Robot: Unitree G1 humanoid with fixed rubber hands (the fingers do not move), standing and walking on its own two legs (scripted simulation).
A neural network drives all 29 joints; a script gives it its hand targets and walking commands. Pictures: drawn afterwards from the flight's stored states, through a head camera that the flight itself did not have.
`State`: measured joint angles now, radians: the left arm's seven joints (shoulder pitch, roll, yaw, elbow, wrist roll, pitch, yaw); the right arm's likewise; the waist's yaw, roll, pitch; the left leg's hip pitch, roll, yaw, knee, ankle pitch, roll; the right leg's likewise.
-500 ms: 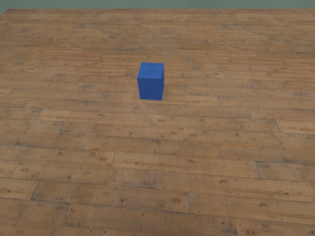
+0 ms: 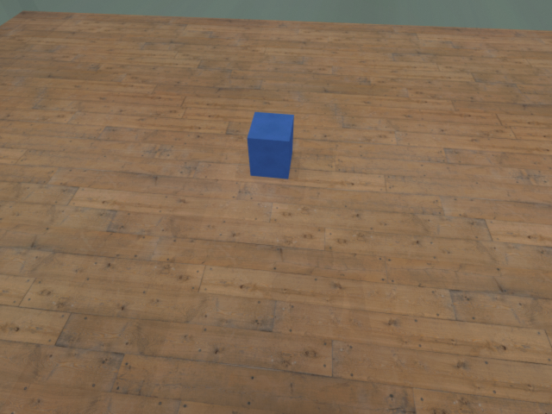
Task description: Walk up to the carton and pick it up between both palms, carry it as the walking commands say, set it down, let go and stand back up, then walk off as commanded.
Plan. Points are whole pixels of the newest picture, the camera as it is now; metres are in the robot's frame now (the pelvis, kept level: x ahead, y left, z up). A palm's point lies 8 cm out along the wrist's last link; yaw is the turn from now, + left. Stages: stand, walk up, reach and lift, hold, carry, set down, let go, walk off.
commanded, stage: stand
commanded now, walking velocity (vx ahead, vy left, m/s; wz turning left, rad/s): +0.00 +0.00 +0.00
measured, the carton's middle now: (271, 145) +1.38 +0.03 -0.65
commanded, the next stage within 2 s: none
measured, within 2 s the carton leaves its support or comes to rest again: neither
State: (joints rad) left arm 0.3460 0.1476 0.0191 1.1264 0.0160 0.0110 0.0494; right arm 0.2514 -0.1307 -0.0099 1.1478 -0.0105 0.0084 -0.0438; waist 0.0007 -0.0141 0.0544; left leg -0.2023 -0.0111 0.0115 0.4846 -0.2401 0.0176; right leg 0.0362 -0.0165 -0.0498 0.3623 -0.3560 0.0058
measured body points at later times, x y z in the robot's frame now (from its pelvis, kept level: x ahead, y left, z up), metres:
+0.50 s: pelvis -0.02 +0.00 +0.00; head -0.01 +0.01 +0.45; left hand -0.08 +0.21 -0.16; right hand -0.02 -0.22 -0.16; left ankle +0.01 +0.11 -0.74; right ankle -0.10 -0.12 -0.74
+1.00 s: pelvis -0.01 -0.01 +0.00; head +0.00 -0.01 +0.45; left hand -0.05 +0.22 -0.16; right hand +0.01 -0.24 -0.16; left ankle +0.01 +0.11 -0.74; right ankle -0.10 -0.12 -0.74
